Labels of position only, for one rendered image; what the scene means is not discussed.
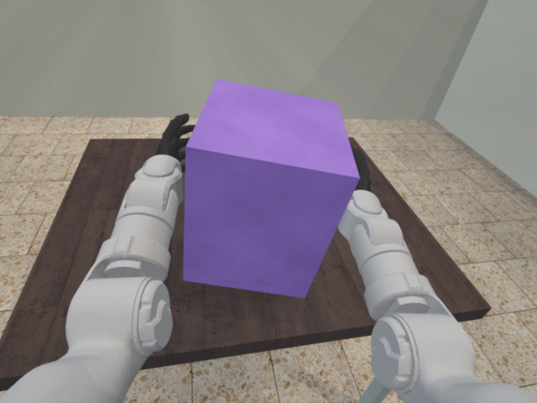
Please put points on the right robot forearm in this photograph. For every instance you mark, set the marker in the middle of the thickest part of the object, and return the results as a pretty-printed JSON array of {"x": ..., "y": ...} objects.
[{"x": 393, "y": 283}]

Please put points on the robot right hand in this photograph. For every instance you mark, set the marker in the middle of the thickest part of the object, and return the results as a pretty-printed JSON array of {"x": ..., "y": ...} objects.
[{"x": 364, "y": 182}]

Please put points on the robot left hand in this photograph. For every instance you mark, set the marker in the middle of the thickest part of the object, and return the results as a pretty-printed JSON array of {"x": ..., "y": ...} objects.
[{"x": 170, "y": 144}]

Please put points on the left robot forearm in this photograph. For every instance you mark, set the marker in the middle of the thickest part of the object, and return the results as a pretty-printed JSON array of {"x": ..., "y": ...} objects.
[{"x": 139, "y": 245}]

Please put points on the table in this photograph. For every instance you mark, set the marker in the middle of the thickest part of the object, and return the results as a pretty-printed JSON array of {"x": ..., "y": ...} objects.
[{"x": 209, "y": 321}]

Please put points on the right robot upper arm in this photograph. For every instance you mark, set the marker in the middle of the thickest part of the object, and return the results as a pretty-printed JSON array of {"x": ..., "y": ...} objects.
[{"x": 428, "y": 358}]

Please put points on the carton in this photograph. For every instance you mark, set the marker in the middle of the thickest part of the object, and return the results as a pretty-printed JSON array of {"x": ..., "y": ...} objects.
[{"x": 268, "y": 177}]

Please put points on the left robot upper arm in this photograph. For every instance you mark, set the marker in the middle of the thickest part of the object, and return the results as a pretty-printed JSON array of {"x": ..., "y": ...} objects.
[{"x": 113, "y": 326}]

